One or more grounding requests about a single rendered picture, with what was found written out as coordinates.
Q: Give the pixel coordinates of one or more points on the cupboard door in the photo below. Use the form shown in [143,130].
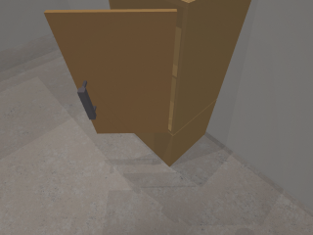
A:
[126,56]

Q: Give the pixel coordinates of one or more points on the handle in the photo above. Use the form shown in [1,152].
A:
[86,101]

